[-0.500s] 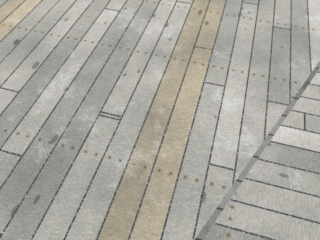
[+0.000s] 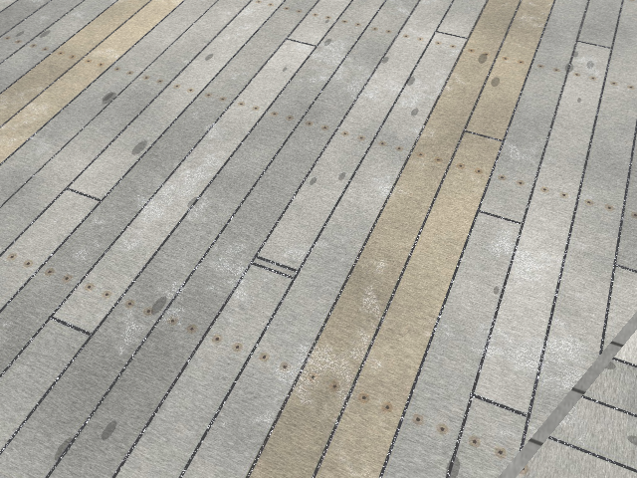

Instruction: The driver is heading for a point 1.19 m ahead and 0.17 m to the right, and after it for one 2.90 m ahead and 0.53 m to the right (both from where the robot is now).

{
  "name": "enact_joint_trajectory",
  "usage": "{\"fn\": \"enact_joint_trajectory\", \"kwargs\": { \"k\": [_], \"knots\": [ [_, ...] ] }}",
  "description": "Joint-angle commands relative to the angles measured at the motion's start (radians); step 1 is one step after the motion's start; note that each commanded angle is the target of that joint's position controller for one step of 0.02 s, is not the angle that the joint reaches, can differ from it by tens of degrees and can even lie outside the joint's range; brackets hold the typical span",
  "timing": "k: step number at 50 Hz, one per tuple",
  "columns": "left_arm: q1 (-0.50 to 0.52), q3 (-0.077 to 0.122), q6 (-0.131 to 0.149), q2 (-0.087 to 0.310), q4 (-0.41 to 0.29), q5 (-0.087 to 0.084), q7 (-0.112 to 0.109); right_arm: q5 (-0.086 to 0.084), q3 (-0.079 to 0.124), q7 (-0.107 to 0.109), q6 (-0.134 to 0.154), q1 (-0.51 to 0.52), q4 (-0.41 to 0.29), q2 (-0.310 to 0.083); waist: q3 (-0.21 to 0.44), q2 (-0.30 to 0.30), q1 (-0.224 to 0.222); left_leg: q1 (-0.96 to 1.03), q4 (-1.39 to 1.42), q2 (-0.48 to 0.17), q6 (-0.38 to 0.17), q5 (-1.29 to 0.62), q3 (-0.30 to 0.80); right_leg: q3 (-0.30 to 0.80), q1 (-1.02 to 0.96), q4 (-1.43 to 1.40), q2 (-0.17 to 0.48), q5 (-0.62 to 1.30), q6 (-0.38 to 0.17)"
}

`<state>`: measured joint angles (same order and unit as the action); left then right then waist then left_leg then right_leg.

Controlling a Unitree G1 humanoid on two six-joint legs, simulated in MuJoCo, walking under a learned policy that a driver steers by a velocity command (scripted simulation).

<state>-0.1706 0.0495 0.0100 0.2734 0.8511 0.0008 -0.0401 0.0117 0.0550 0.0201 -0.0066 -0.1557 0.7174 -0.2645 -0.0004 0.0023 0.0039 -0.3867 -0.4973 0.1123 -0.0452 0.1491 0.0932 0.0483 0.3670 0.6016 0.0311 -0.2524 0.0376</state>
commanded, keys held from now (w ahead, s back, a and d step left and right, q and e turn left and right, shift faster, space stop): no key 0.52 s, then w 0.44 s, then w+e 0.04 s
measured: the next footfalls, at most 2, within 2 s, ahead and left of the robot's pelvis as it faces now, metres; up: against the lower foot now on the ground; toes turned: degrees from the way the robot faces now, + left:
right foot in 0.02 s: +0.06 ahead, -0.14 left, +0.00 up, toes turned +1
right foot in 1.24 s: +0.47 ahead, -0.15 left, +0.00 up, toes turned -7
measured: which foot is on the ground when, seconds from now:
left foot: down 0.00-1.00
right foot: up 0.00-0.00, down 0.02-0.80, up 0.82-1.00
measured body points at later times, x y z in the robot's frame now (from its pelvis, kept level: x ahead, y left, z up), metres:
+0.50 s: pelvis +0.04 -0.02 +0.00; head +0.05 -0.02 +0.45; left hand +0.14 +0.24 -0.13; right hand +0.17 -0.28 -0.12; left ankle +0.06 +0.09 -0.73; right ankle +0.02 -0.14 -0.73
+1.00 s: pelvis +0.16 +0.00 +0.01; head +0.18 +0.02 +0.46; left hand +0.30 +0.27 -0.11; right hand +0.15 -0.26 -0.12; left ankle +0.08 +0.09 -0.73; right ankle +0.22 -0.15 -0.66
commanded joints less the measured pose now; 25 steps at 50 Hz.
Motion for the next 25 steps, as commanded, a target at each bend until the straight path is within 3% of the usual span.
{"fn": "enact_joint_trajectory", "kwargs": {
  "k": [1, 2, 3, 4, 6, 8, 10, 16, 25],
  "knots": [
    [-0.059, 0.03, 0.028, 0.146, -0.051, 0.026, 0.01, 0.004, 0.006, 0.003, 0.011, -0.061, -0.037, -0.074, 0.106, -0.017, -0.006, 0.003, 0.016, -0.162, -0.05, 0.098, 0.165, 0.104, -0.231, -0.22, 0.129, 0.204, -0.081],
    [-0.004, 0.041, 0.022, 0.204, -0.057, 0.03, 0.006, 0.006, 0.006, -0.005, 0.022, -0.111, -0.045, -0.054, 0.078, 0.175, 0.073, -0.058, -0.066, -0.04, 0.0, 0.23, 0.024, 0.218, -0.215, -0.229, 0.24, 0.338, -0.179],
    [0.012, 0.028, 0.022, 0.138, -0.058, 0.031, 0.01, 0.013, 0.012, -0.005, 0.028, -0.054, -0.058, -0.089, 0.079, 0.216, 0.039, -0.001, -0.078, -0.069, 0.025, 0.248, -0.004, 0.274, -0.128, -0.265, 0.281, 0.255, -0.237],
    [0.043, 0.019, 0.027, 0.103, -0.067, 0.026, 0.012, 0.007, 0.022, -0.004, 0.027, -0.023, -0.055, -0.113, 0.065, 0.174, 0.031, 0.043, -0.073, -0.08, 0.031, 0.193, -0.005, 0.232, -0.113, -0.264, 0.232, 0.2, -0.209],
    [0.028, 0.022, 0.035, 0.117, -0.057, 0.007, 0.016, 0.015, 0.018, -0.003, 0.011, 0.012, -0.055, -0.082, 0.05, 0.164, 0.012, 0.102, -0.014, -0.089, 0.035, 0.053, -0.003, 0.161, -0.107, -0.237, 0.157, 0.125, -0.138],
    [-0.002, 0.014, 0.039, 0.101, -0.041, 0.013, 0.017, 0.014, 0.015, -0.006, -0.002, -0.004, -0.053, -0.066, 0.041, 0.137, 0.015, 0.185, 0.016, -0.112, 0.021, -0.016, 0.018, 0.114, -0.052, -0.233, 0.113, 0.031, -0.097],
    [-0.017, 0.011, 0.038, 0.094, -0.04, 0.014, 0.019, 0.003, 0.022, -0.007, -0.003, -0.02, -0.04, -0.085, 0.007, 0.077, 0.0, 0.165, 0.012, -0.118, -0.006, -0.021, 0.029, 0.058, -0.048, -0.214, 0.064, -0.032, -0.069],
    [-0.035, 0.008, 0.034, 0.084, -0.028, 0.005, 0.014, 0.003, 0.02, -0.004, 0.016, -0.023, -0.019, -0.068, 0.041, -0.026, -0.018, 0.168, 0.015, -0.135, -0.006, -0.125, 0.05, 0.016, -0.116, -0.135, 0.034, 0.095, -0.068],
    [-0.024, 0.004, 0.025, 0.07, 0.011, 0.003, 0.022, -0.002, 0.022, 0.007, 0.013, -0.028, 0.016, -0.069, 0.03, -0.015, -0.015, 0.194, 0.009, -0.141, -0.006, -0.151, 0.056, 0.005, -0.126, -0.138, 0.019, 0.109, -0.06]
  ]
}}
